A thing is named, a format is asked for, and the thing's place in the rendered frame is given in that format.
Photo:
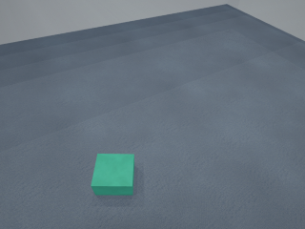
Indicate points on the carton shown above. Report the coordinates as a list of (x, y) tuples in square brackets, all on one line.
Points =
[(113, 175)]

